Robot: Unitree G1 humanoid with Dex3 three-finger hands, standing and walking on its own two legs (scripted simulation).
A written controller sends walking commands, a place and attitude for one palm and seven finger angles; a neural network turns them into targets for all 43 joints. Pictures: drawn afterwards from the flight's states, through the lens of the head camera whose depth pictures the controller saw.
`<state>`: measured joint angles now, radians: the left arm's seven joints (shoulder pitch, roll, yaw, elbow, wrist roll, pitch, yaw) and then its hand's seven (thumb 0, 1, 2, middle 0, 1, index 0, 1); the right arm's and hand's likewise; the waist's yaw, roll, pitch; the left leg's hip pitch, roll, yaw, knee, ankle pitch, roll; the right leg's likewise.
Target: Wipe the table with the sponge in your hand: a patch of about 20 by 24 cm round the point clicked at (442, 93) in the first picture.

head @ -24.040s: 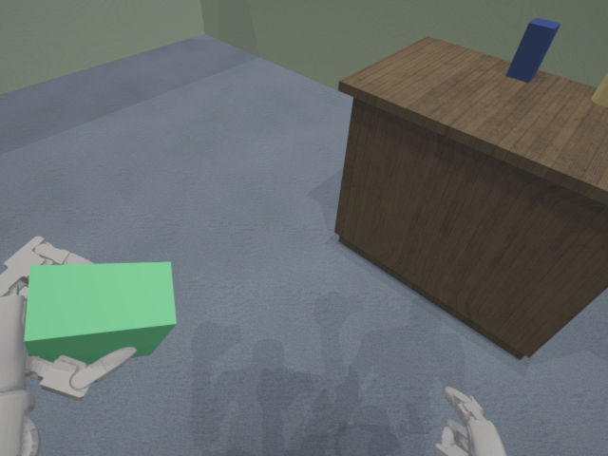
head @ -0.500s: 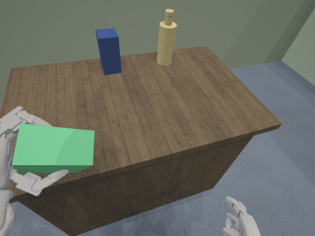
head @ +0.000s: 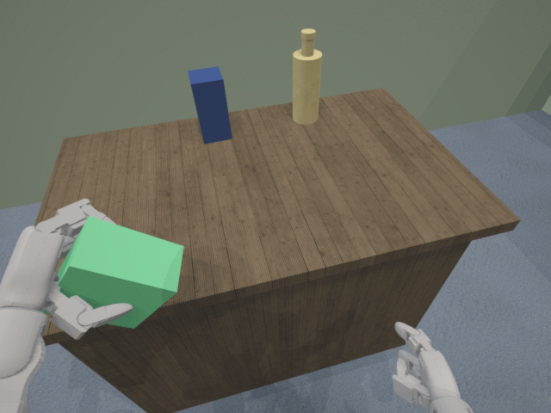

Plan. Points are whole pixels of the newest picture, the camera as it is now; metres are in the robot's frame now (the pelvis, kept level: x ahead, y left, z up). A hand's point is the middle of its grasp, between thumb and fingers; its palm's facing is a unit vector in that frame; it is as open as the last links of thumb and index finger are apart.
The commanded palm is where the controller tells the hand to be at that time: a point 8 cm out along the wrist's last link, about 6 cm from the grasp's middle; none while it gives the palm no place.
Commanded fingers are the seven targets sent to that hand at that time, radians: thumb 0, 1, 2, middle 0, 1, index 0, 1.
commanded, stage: turn the palm down, sponge in hand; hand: left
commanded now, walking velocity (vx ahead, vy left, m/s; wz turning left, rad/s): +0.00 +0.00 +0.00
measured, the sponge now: (128, 282) +0.24 +0.21 +0.12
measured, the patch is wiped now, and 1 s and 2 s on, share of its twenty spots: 0.00 0.00 0.00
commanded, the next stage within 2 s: move the sponge above the wiping area in 1.86 s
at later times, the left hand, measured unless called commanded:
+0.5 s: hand (105, 259) +0.23 +0.22 +0.17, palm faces +0.25 -0.48 -0.84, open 10.5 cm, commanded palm +0.19 +0.26 +0.22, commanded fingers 0.00 0.10 1.30 -1.20 -1.60 -1.20 -1.60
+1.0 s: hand (51, 252) +0.23 +0.28 +0.18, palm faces +0.24 -0.24 -0.94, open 10.5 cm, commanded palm +0.19 +0.28 +0.24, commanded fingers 0.00 0.10 1.30 -1.20 -1.60 -1.20 -1.60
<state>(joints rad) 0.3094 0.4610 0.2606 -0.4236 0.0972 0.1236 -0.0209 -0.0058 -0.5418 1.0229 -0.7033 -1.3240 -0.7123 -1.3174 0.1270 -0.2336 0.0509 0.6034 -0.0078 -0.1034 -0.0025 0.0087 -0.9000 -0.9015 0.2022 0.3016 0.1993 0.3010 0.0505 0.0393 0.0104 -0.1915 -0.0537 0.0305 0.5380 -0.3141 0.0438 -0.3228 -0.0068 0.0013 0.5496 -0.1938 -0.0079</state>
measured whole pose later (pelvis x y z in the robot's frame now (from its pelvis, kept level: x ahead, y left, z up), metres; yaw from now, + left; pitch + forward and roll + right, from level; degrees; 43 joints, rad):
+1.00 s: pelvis +0.00 -0.01 +0.00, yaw +0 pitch -5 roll +0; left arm 0.15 0.63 0.14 -0.37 0.57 0.30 -0.05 0.00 -0.54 1.02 -0.71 -1.31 -0.72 -1.31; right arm 0.09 -0.24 0.07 0.61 0.04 -0.04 -0.11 0.01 -0.90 -0.90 0.20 0.30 0.20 0.30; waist 0.11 0.10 0.01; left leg -0.12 -0.04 0.01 0.50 -0.30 0.03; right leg -0.24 0.00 -0.01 0.50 -0.18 -0.02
